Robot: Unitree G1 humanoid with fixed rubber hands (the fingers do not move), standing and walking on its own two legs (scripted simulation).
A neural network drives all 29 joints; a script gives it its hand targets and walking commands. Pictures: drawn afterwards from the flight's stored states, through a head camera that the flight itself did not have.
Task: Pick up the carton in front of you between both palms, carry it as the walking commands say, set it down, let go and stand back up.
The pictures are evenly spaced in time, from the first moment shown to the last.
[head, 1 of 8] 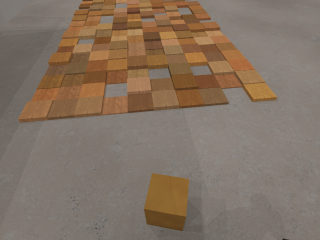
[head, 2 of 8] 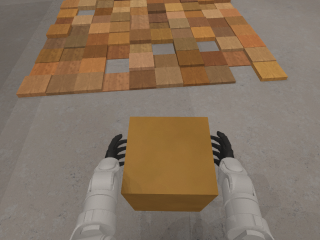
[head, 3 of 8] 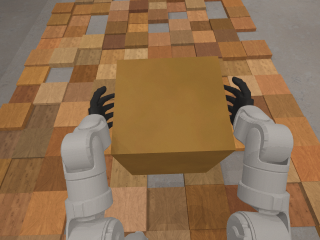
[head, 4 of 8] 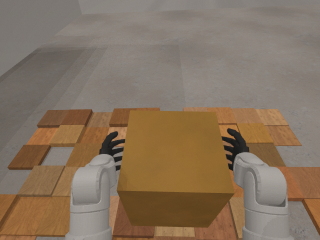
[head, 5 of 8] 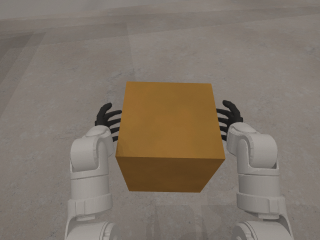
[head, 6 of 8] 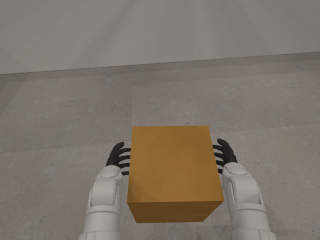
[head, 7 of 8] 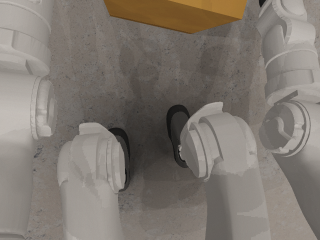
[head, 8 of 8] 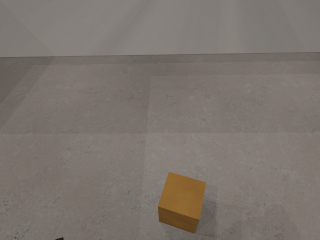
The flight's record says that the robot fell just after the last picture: no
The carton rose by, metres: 0.82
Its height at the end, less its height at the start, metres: +0.00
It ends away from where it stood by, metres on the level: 7.32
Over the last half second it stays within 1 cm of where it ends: yes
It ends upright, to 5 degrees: yes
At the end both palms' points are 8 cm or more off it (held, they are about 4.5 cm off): yes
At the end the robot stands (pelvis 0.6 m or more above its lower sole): yes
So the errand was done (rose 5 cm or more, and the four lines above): yes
